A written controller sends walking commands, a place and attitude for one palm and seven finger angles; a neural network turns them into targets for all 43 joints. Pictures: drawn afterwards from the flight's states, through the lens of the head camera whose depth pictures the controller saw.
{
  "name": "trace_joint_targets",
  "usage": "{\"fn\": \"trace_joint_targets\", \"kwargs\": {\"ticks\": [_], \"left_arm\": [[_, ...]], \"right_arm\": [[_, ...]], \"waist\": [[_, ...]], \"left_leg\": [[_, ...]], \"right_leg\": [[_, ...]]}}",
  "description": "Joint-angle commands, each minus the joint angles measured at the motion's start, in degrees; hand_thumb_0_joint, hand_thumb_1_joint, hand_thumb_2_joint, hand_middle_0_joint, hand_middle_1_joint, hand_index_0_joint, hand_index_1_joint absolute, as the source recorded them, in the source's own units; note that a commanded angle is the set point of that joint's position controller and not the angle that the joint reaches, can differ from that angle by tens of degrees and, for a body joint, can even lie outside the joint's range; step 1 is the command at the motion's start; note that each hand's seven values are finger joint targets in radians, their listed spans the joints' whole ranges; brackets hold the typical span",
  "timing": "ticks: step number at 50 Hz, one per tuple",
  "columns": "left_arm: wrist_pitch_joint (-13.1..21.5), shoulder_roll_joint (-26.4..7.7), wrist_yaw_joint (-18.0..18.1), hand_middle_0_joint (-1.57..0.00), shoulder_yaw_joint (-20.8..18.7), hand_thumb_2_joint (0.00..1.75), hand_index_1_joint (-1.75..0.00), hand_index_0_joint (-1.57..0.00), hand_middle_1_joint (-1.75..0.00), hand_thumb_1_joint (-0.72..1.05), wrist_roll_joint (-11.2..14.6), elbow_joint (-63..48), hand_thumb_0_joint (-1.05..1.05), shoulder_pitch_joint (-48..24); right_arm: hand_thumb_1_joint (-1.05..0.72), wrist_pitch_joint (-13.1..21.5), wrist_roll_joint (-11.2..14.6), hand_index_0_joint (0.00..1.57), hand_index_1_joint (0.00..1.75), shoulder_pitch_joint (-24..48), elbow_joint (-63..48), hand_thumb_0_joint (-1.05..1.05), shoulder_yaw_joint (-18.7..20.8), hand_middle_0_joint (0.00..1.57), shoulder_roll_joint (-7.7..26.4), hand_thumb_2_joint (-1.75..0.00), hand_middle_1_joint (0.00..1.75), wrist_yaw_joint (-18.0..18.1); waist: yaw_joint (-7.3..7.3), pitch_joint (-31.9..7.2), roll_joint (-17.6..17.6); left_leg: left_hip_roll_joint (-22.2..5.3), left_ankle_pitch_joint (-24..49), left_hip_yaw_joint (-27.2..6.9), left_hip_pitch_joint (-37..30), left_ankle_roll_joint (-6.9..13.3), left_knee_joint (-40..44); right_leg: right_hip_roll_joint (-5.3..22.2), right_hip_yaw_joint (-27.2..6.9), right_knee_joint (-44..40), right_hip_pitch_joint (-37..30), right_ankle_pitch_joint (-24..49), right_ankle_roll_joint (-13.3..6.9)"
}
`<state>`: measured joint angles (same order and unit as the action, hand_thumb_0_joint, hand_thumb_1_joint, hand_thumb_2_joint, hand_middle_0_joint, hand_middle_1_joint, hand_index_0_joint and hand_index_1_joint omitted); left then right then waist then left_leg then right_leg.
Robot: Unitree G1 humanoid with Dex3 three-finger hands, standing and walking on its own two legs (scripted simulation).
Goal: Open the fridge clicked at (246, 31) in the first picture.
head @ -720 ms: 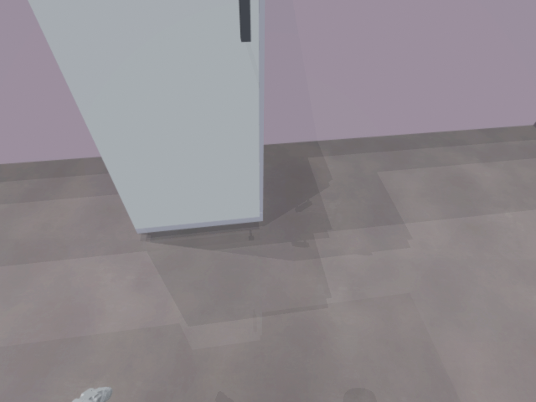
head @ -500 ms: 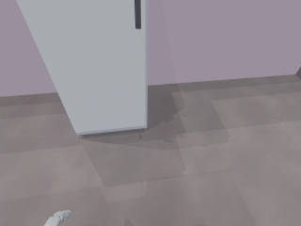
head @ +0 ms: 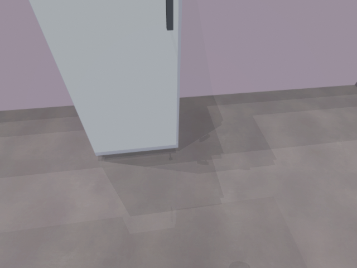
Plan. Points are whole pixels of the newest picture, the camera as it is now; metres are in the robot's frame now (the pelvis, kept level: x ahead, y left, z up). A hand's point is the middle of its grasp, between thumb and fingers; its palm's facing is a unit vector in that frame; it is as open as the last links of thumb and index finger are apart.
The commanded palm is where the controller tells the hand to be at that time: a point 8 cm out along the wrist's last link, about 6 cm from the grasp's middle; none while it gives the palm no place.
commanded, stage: stand and wait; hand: right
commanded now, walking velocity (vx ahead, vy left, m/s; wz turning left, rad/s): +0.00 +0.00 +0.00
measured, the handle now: out of the picture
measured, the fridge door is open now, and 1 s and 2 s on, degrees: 0 0 0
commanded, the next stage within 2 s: look at it before walking up in 0.22 s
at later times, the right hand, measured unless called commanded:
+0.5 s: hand out of the picture +0.08 -0.24 -0.15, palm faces -0.02 +0.94 -0.33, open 7.4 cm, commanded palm none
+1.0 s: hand out of the picture +0.08 -0.25 -0.15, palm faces -0.02 +0.94 -0.34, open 7.4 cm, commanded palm none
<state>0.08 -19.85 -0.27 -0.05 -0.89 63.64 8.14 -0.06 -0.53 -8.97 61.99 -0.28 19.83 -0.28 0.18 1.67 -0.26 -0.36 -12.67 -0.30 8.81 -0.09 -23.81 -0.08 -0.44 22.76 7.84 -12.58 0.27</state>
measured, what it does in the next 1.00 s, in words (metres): stands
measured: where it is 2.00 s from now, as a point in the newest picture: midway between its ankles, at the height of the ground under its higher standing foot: outside the picture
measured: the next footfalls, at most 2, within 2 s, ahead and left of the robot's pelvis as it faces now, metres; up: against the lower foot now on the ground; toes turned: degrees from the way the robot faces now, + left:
right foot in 1.94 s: +0.20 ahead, -0.09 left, +0.00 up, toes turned +3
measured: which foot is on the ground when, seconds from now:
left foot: down 0.00-1.00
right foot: down 0.00-1.00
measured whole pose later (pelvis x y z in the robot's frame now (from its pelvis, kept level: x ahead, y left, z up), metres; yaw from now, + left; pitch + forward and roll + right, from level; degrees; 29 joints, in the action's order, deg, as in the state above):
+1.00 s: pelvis +0.01 +0.00 +0.00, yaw +0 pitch -2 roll +0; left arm 0.6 -19.6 -0.1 0.3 -0.8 63.5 6.1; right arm 0.3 -0.6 -7.9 62.1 -0.3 19.7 -0.3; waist 0.6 1.8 -0.2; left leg -0.2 -12.0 -0.4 7.4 0.0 -21.3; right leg 0.1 -0.3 20.1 6.2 -11.9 0.4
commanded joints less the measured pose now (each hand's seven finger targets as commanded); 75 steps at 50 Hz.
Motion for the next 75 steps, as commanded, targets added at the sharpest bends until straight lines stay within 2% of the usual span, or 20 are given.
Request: {"fn": "trace_joint_targets", "kwargs": {"ticks": [1, 11, 13, 16, 24, 34, 48, 50, 54, 57, 60, 64, 68, 70, 72, 73, 74, 75], "left_arm": [[1.7, -11.3, 0.9, -0.2, -2.1, 0.9, -0.3, -0.2, -0.3, 0.9, 0.3, -3.9, 0.0, -3.9], [1.8, -11.3, 0.8, -0.2, -2.1, 0.9, -0.3, -0.2, -0.3, 0.9, 0.3, -3.6, 0.0, -3.5], [1.9, -11.4, 0.9, -0.2, -2.1, 0.9, -0.3, -0.2, -0.3, 0.9, 0.3, -3.6, 0.0, -3.5], [2.0, -11.2, 0.9, -0.2, -2.1, 0.9, -0.3, -0.2, -0.3, 0.9, 0.4, -3.7, 0.0, -3.4], [1.9, -11.3, 1.0, -0.2, -2.0, 0.9, -0.3, -0.2, -0.3, 0.9, 0.4, -3.6, 0.0, -4.1], [2.0, -11.4, 1.1, -0.2, -2.0, 0.9, -0.3, -0.2, -0.3, 0.9, 0.5, -3.7, 0.0, -4.5], [2.0, -11.8, 1.2, -0.2, -2.0, 0.9, -0.3, -0.2, -0.3, 0.9, 0.4, -3.6, 0.0, -4.8], [2.0, -11.7, 1.3, -0.2, -2.1, 0.9, -0.3, -0.2, -0.3, 0.9, 0.5, -3.7, 0.0, -4.2], [1.4, -8.9, 1.6, -0.2, -1.9, 0.9, -0.3, -0.2, -0.3, 0.9, 0.4, -4.0, 0.0, -2.5], [0.7, -5.8, 1.6, -0.2, -1.6, 0.9, -0.3, -0.2, -0.3, 0.9, 0.3, -4.3, 0.0, -1.0], [0.3, -3.9, 1.7, -0.2, -1.8, 0.9, -0.3, -0.2, -0.3, 0.9, 0.3, -5.0, 0.0, 0.7], [0.0, -2.9, 1.8, -0.2, -2.4, 0.9, -0.3, -0.2, -0.3, 0.9, 0.3, -6.0, 0.0, 2.3], [0.0, -2.1, 1.9, -0.2, -3.0, 0.9, -0.3, -0.2, -0.3, 0.9, 0.3, -6.7, 0.0, 3.7], [0.1, -1.8, 1.9, -0.2, -3.2, 0.9, -0.3, -0.2, -0.3, 0.9, 0.2, -6.9, 0.0, 3.9], [0.1, -2.7, 1.7, -0.2, -3.7, 0.9, -0.3, -0.2, -0.3, 0.9, -0.1, -6.6, 0.0, 4.7], [0.1, -3.5, 1.6, -0.2, -4.2, 0.9, -0.3, -0.2, -0.3, 0.9, -0.3, -6.8, 0.0, 5.0], [0.2, -4.7, 1.5, -0.2, -4.7, 0.9, -0.3, -0.2, -0.3, 0.9, -0.3, -7.1, 0.0, 4.9], [0.5, -5.3, 1.6, -0.2, -5.0, 0.9, -0.3, -0.2, -0.3, 0.9, -0.3, -7.2, 0.0, 4.4]], "right_arm": [[-0.9, 1.7, -0.1, 0.2, 0.3, 3.5, -4.0, 0.0, 2.4, 0.2, 11.8, -0.9, 0.3, 0.9], [-0.9, 1.7, -0.2, 0.2, 0.3, 3.7, -4.0, 0.0, 2.4, 0.2, 11.6, -0.9, 0.3, 0.9], [-0.9, 1.7, -0.1, 0.2, 0.3, 3.5, -3.9, 0.0, 2.3, 0.2, 11.5, -0.9, 0.3, 0.9], [-0.9, 1.9, -0.1, 0.2, 0.3, 3.4, -4.0, 0.0, 2.4, 0.2, 11.6, -0.9, 0.3, 1.0], [-0.9, 1.8, -0.1, 0.2, 0.3, 3.6, -3.9, 0.0, 2.4, 0.2, 11.5, -0.9, 0.3, 1.0], [-0.9, 2.0, -0.1, 0.2, 0.3, 3.3, -3.7, 0.0, 2.4, 0.2, 11.7, -0.9, 0.3, 1.1], [-0.9, 1.8, -0.1, 0.2, 0.3, 3.6, -3.7, 0.0, 2.4, 0.2, 11.8, -0.9, 0.3, 1.0], [-0.9, 1.7, -0.2, 0.2, 0.3, 3.6, -3.9, 0.0, 2.6, 0.2, 12.0, -0.9, 0.3, 0.9], [-0.9, 0.7, -0.2, 0.2, 0.3, 2.1, -4.2, 0.0, 2.5, 0.2, 9.3, -0.9, 0.3, 1.0], [-0.9, -0.2, -0.3, 0.2, 0.3, 0.4, -4.6, 0.0, 2.0, 0.2, 6.6, -0.9, 0.3, 1.1], [-0.9, -0.7, -0.4, 0.2, 0.3, -1.3, -5.4, 0.0, 2.1, 0.2, 5.3, -0.9, 0.3, 1.2], [-0.9, -1.0, -0.5, 0.2, 0.3, -2.3, -7.0, 0.0, 2.5, 0.2, 4.9, -0.9, 0.3, 1.2], [-0.9, -1.3, -0.6, 0.2, 0.3, -2.8, -8.5, 0.0, 3.0, 0.2, 3.4, -0.9, 0.3, 1.1], [-0.9, -1.3, -0.6, 0.2, 0.3, -3.4, -8.9, 0.0, 3.0, 0.2, 2.1, -0.9, 0.3, 1.1], [-0.9, -1.3, -0.8, 0.2, 0.3, -5.5, -8.7, 0.0, 3.2, 0.2, 0.6, -0.9, 0.3, 0.4], [-0.9, -1.4, -1.1, 0.2, 0.3, -6.3, -8.8, 0.0, 3.4, 0.2, -0.1, -0.9, 0.3, 0.0], [-0.9, -1.5, -1.2, 0.2, 0.3, -7.1, -8.9, 0.0, 3.7, 0.2, -1.0, -0.9, 0.3, -0.3], [-0.9, -1.5, -1.4, 0.2, 0.3, -7.3, -9.1, 0.0, 4.0, 0.2, -2.5, -0.9, 0.3, -0.7]], "waist": [[-0.14, -1.4, 0.1], [-0.1, -1.7, -0.5], [-0.06, -2.3, 0.4], [-0.09, -3.7, -0.4], [-0.01, -2.7, 0.5], [-0.01, -4.0, 0.1], [-0.05, -3.2, 0.4], [-0.16, -3.4, 0.2], [-0.2, -3.6, 0.1], [-0.3, -2.0, 0.0], [-0.4, -2.5, -0.7], [-0.68, -1.5, -2.0], [-0.77, -1.1, -0.1], [-0.38, -1.2, 2.3], [0.04, -1.6, 4.4], [0.0, -0.1, 6.8], [0.32, 0.4, 9.5], [0.65, 1.2, 10.0]], "left_leg": [[-6.6, 1.7, -6.5, 1.0, 2.1, 5.7], [-6.4, 1.9, -6.5, 1.3, 2.0, 5.8], [-6.5, 3.6, -6.2, 0.9, 2.0, 5.4], [-6.6, 6.2, -6.0, -0.4, 2.0, 4.9], [-6.4, 7.7, -5.7, -0.3, 1.9, 5.0], [-6.7, 12.0, -5.4, -1.8, 1.9, 4.8], [-6.4, 12.0, -5.7, -1.4, 1.9, 5.6], [-6.4, 13.6, -6.1, -1.4, 2.0, 5.1], [-6.0, 14.4, -6.9, 0.0, 1.9, 3.2], [-5.6, 12.3, -7.9, 2.7, 1.5, 2.1], [-5.5, 12.4, -9.1, 3.6, 1.6, 0.8], [-5.5, 10.7, -11.4, 6.6, 2.3, 0.1], [-3.8, 6.6, -11.0, 9.6, 2.2, -2.3], [-2.4, 4.5, -9.2, 10.1, 1.7, -4.4], [0.4, -10.4, -6.6, 11.2, 1.2, -6.7], [1.9, -14.7, -4.5, 12.4, 0.9, -10.6], [3.0, -13.6, -1.3, 11.7, 0.6, -18.2], [2.1, -12.3, 1.4, 11.1, 0.2, -22.3]], "right_leg": [[6.1, -5.3, -4.9, 1.5, 3.5, -1.8], [6.3, -5.5, -5.1, 1.6, 4.1, -1.8], [6.5, -5.4, -5.0, 1.0, 5.2, -1.8], [6.6, -5.4, -4.6, 0.4, 7.1, -1.8], [6.8, -5.2, -5.0, 0.1, 8.0, -1.7], [6.9, -5.1, -4.7, -1.4, 11.6, -1.7], [7.1, -4.6, -5.6, -2.5, 11.2, -1.5], [7.4, -4.0, -4.8, -2.6, 11.6, -1.4], [7.6, -2.5, -3.0, -2.2, 10.6, -1.0], [7.4, -1.3, -1.9, -0.8, 7.0, -0.5], [7.3, -0.3, 0.1, 0.5, 5.7, -0.3], [6.9, 0.7, 2.8, 1.9, 2.4, -0.1], [8.0, -0.2, 2.4, 3.2, -1.2, -0.9], [9.2, -1.6, 0.8, 4.2, -2.9, -1.7], [11.7, -4.7, -3.4, 4.3, -17.1, -3.4], [13.9, -7.5, -6.5, 6.1, -25.4, -4.8], [17.6, -11.2, -9.6, 8.8, -30.2, -6.9], [20.6, -12.5, -11.2, 10.6, -30.1, -8.5]]}}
